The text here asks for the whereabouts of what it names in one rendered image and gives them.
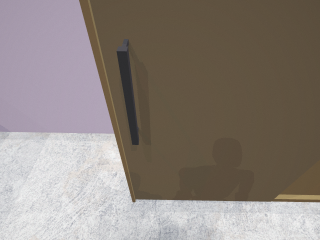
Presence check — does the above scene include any wardrobe door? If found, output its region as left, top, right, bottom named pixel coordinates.
left=280, top=160, right=320, bottom=195
left=90, top=0, right=320, bottom=202

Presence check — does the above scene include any handle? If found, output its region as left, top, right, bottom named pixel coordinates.
left=116, top=39, right=139, bottom=145

